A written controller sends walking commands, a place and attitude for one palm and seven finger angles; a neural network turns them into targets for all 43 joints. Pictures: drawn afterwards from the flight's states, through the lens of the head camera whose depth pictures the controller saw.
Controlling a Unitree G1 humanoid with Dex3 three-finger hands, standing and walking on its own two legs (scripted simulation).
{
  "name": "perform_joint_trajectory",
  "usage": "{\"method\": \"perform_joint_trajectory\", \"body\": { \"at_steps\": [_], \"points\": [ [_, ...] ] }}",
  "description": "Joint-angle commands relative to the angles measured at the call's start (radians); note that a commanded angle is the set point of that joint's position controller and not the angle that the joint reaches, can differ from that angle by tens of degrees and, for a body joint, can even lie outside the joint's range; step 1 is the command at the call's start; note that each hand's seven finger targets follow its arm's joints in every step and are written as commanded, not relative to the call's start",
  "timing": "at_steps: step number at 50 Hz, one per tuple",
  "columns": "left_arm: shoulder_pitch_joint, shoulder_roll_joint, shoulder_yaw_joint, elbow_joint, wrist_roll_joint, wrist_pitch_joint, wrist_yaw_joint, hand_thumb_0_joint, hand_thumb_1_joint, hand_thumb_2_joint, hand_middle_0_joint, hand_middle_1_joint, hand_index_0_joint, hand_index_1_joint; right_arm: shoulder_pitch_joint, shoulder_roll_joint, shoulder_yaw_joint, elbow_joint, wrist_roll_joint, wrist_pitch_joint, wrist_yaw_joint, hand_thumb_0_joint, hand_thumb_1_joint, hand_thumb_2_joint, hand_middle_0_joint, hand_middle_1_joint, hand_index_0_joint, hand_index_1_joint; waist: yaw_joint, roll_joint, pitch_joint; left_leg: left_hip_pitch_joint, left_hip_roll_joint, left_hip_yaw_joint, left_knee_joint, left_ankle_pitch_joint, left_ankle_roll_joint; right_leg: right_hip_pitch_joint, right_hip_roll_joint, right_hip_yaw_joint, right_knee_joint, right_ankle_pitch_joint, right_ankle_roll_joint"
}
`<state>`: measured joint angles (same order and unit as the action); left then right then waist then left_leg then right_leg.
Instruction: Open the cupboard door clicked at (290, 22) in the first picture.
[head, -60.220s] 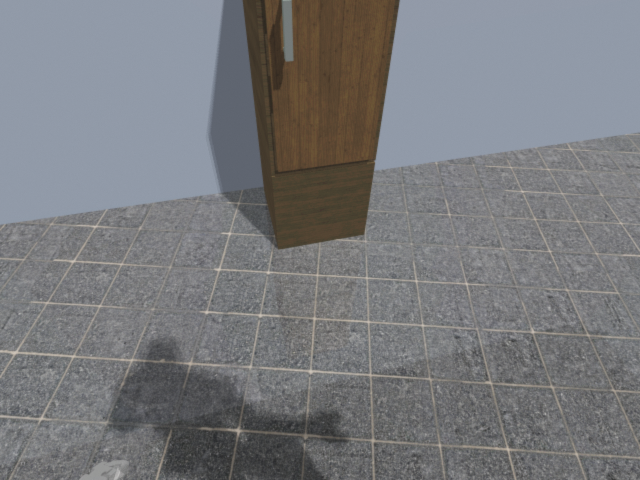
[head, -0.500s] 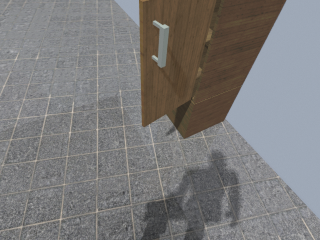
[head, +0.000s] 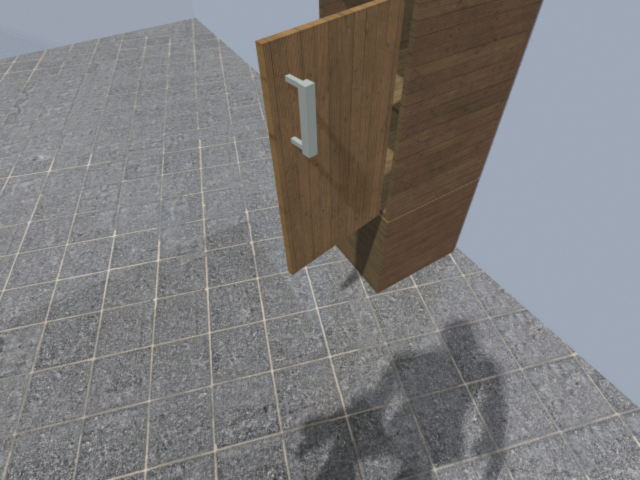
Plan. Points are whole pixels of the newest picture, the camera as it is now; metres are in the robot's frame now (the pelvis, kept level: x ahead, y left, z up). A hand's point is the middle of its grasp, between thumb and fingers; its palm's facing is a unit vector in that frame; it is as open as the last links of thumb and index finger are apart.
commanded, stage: let the arm hang, fingers relaxed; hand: left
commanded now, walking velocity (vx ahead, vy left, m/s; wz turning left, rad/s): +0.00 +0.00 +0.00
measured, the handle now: (300, 116) +0.68 +0.07 +0.11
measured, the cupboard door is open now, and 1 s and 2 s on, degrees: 100 100 100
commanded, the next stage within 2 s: look to check the result in 0.18 s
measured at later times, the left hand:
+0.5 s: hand out of the picture +0.09 +0.22 -0.15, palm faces -0.01 -0.94 -0.34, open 7.4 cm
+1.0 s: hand out of the picture +0.11 +0.22 -0.15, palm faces -0.02 -0.94 -0.33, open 7.4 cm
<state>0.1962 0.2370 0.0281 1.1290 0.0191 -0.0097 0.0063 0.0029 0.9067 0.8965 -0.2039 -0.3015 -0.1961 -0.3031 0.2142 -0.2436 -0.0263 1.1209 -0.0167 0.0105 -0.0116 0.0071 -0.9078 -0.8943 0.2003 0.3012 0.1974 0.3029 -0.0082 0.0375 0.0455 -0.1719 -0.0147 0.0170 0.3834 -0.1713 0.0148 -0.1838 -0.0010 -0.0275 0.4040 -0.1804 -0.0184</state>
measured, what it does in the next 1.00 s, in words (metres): stands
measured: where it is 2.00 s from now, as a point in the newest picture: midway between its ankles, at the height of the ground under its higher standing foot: outside the picture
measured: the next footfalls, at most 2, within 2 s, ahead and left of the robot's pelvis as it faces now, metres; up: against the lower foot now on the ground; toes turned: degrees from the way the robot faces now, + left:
none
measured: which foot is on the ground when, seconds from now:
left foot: down 0.00-1.00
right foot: down 0.00-1.00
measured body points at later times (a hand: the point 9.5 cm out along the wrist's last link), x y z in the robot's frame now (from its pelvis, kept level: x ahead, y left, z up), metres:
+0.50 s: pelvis +0.01 -0.02 +0.00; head +0.03 -0.03 +0.45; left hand +0.09 +0.27 -0.13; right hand +0.07 -0.30 -0.15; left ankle +0.03 +0.11 -0.74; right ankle +0.03 -0.11 -0.74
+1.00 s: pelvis +0.03 -0.02 +0.00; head +0.05 -0.04 +0.45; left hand +0.11 +0.26 -0.13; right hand +0.10 -0.31 -0.14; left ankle +0.03 +0.11 -0.74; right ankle +0.03 -0.11 -0.74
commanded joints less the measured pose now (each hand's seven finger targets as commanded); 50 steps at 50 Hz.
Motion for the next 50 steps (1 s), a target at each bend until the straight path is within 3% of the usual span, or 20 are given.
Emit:
{"method": "perform_joint_trajectory", "body": {
  "at_steps": [1, 8, 16, 21, 24, 30, 50],
  "points": [
    [-0.02, 0.186, 0.03, -0.044, -0.006, -0.017, 0.014, 0.0, 0.9, 0.9, -0.2, -0.3, -0.2, -0.3, -0.005, -0.15, -0.019, -0.041, -0.006, -0.024, -0.007, 0.0, -0.9, -0.9, 0.2, 0.3, 0.2, 0.3, 0.004, -0.029, 0.016, -0.031, 0.111, -0.107, -0.097, -0.045, 0.022, -0.018, -0.11, 0.116, -0.122, -0.099, -0.041],
    [-0.062, 0.21, 0.032, -0.047, -0.008, -0.024, 0.013, 0.0, 0.9, 0.9, -0.2, -0.3, -0.2, -0.3, -0.036, -0.182, -0.018, -0.039, -0.005, -0.03, -0.008, 0.0, -0.9, -0.9, 0.2, 0.3, 0.2, 0.3, 0.005, -0.006, -0.028, 0.002, 0.121, -0.106, -0.095, 0.038, 0.015, 0.028, -0.117, 0.115, -0.121, -0.008, -0.043],
    [-0.096, 0.234, 0.032, -0.049, -0.008, -0.025, 0.011, 0.0, 0.9, 0.9, -0.2, -0.3, -0.2, -0.3, -0.061, -0.21, -0.02, -0.04, -0.005, -0.027, -0.005, 0.0, -0.9, -0.9, 0.2, 0.3, 0.2, 0.3, 0.0, -0.031, -0.029, 0.023, 0.122, -0.103, -0.102, 0.027, 0.011, 0.025, -0.117, 0.127, -0.147, -0.033, -0.041],
    [-0.111, 0.245, 0.032, -0.051, -0.009, -0.031, 0.012, 0.0, 0.9, 0.9, -0.2, -0.3, -0.2, -0.3, -0.079, -0.225, -0.02, -0.044, -0.003, -0.029, -0.006, 0.0, -0.9, -0.9, 0.2, 0.3, 0.2, 0.3, -0.003, -0.026, -0.057, 0.05, 0.129, -0.099, -0.096, 0.088, 0.007, 0.052, -0.12, 0.12, -0.137, 0.075, -0.039],
    [-0.107, 0.252, 0.032, -0.05, -0.009, -0.033, 0.013, 0.0, 0.9, 0.9, -0.2, -0.3, -0.2, -0.3, -0.087, -0.233, -0.021, -0.048, -0.001, -0.027, -0.006, 0.0, -0.9, -0.9, 0.2, 0.3, 0.2, 0.3, -0.002, -0.053, -0.068, 0.068, 0.129, -0.094, -0.095, 0.094, 0.008, 0.055, -0.121, 0.121, -0.144, 0.094, -0.038],
    [-0.118, 0.261, 0.031, -0.05, -0.009, -0.033, 0.013, 0.0, 0.9, 0.9, -0.2, -0.3, -0.2, -0.3, -0.105, -0.24, -0.022, -0.048, -0.002, -0.024, -0.005, 0.0, -0.9, -0.9, 0.2, 0.3, 0.2, 0.3, -0.005, -0.042, -0.046, 0.075, 0.127, -0.09, -0.096, 0.092, 0.005, 0.045, -0.125, 0.126, -0.156, 0.102, -0.034],
    [-0.119, 0.276, 0.03, -0.051, -0.011, -0.037, 0.015, 0.0, 0.9, 0.9, -0.2, -0.3, -0.2, -0.3, -0.123, -0.259, -0.018, -0.051, 0.001, -0.028, -0.009, 0.0, -0.9, -0.9, 0.2, 0.3, 0.2, 0.3, -0.003, -0.036, -0.084, 0.109, 0.139, -0.086, -0.102, 0.159, 0.0, 0.098, -0.129, 0.115, -0.146, 0.227, -0.033]
  ]
}}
